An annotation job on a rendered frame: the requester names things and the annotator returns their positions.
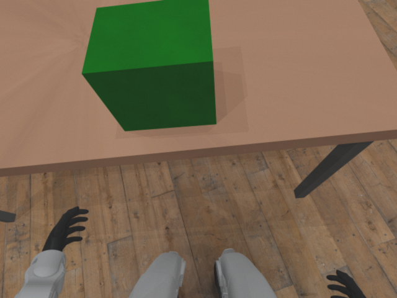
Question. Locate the robot left thigh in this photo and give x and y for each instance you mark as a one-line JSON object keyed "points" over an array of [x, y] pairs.
{"points": [[162, 278]]}

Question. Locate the carton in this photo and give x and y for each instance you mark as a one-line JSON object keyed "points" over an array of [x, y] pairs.
{"points": [[151, 63]]}

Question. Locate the robot left forearm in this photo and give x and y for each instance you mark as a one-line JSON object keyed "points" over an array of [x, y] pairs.
{"points": [[45, 276]]}

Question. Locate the robot right hand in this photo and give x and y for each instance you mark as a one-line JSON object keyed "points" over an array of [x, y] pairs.
{"points": [[351, 289]]}

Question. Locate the table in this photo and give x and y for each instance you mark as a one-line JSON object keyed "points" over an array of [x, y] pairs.
{"points": [[288, 74]]}

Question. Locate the robot thigh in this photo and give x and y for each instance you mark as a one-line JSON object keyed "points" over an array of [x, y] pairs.
{"points": [[241, 277], [162, 278]]}

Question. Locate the robot left hand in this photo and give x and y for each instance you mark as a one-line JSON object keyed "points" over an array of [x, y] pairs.
{"points": [[57, 238]]}

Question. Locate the robot right thigh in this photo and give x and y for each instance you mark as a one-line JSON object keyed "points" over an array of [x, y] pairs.
{"points": [[241, 277]]}

